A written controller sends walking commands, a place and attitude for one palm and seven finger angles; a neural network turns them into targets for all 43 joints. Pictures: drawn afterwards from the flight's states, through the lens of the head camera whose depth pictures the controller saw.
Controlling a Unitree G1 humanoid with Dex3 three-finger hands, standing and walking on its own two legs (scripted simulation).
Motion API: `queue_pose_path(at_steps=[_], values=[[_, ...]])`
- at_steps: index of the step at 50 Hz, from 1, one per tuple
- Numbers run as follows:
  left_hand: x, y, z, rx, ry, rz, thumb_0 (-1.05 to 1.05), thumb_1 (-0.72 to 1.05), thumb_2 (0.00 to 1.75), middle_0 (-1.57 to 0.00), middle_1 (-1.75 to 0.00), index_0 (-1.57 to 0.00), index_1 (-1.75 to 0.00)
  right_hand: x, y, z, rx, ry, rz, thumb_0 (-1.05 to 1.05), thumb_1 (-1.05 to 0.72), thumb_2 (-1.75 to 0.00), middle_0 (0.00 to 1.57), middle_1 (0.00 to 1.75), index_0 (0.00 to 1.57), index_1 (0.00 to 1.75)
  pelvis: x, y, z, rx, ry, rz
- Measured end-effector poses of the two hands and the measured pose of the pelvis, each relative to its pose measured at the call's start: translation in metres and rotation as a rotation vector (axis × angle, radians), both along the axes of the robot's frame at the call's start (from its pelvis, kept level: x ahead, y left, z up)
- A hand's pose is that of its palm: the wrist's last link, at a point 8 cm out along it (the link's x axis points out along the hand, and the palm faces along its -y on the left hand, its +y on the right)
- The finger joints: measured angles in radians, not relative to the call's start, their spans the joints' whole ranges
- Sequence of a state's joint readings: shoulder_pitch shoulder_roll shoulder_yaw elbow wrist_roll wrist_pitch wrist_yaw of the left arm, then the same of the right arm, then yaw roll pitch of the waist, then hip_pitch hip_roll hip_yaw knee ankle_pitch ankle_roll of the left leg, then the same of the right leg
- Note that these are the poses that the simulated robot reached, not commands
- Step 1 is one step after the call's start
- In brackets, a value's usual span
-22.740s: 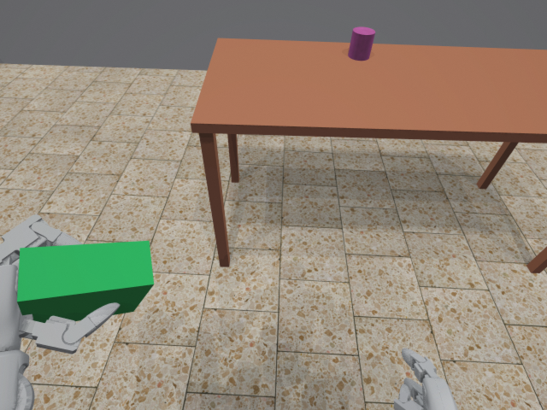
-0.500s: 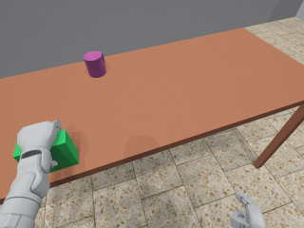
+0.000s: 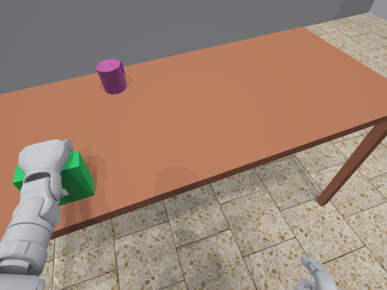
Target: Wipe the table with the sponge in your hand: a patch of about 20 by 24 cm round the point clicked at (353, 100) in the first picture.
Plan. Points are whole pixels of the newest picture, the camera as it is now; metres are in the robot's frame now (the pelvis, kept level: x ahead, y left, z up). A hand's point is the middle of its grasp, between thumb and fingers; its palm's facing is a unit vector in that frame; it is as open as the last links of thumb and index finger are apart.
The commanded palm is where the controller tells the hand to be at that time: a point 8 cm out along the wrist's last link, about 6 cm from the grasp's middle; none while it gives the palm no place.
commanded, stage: wipe forward along the first lane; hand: left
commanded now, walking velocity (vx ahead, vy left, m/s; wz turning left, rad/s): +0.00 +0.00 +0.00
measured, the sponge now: (61, 186) +0.31 +0.36 +0.01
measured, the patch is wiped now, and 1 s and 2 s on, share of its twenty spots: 0.15 0.20 0.25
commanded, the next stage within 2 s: slide across to the middle lane in 1.26 s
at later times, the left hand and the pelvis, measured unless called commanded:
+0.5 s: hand (56, 154) +0.37 +0.38 +0.05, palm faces -0.14 +0.05 -0.99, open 9.4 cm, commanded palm +0.36 +0.38 +0.09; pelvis -0.02 -0.01 -0.01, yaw -1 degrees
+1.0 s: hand (56, 139) +0.42 +0.41 +0.05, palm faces -0.15 +0.04 -0.99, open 9.4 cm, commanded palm +0.42 +0.40 +0.08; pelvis +0.00 +0.01 -0.02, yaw -2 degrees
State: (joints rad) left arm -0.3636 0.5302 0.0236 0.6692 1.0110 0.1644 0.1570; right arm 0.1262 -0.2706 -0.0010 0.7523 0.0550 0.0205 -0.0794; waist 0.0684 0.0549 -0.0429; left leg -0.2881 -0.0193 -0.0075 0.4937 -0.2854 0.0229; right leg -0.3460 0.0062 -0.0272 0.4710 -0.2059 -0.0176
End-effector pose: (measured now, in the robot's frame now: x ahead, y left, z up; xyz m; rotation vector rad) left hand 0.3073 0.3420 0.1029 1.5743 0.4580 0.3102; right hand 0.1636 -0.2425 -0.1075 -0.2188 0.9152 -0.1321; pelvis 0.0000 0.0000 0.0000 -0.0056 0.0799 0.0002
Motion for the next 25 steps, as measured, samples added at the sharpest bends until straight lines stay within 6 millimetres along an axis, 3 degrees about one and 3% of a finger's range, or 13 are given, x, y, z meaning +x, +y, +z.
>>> queue_pose_path(at_steps=[13, 25], values=[[0.023, 0.011, -0.003, 0.017, 0.011, -0.004, 0.02, -0.49, 1.11, -0.82, -1.36, -0.82, -1.41, -0.068, -0.033, -0.018, -0.037, 0.155, -0.092, 0.01, -0.9, -0.9, 0.2, 0.3, 0.21, 0.3, -0.007, -0.006, -0.006, 0.0, 0.057, -0.005], [0.051, 0.023, 0.0, 0.038, 0.04, 0.016, 0.02, -0.49, 1.12, -0.82, -1.36, -0.82, -1.42, -0.119, -0.043, -0.024, -0.053, 0.247, -0.156, 0.01, -0.9, -0.9, 0.2, 0.3, 0.21, 0.3, -0.016, -0.007, -0.012, -0.003, 0.111, -0.016]])
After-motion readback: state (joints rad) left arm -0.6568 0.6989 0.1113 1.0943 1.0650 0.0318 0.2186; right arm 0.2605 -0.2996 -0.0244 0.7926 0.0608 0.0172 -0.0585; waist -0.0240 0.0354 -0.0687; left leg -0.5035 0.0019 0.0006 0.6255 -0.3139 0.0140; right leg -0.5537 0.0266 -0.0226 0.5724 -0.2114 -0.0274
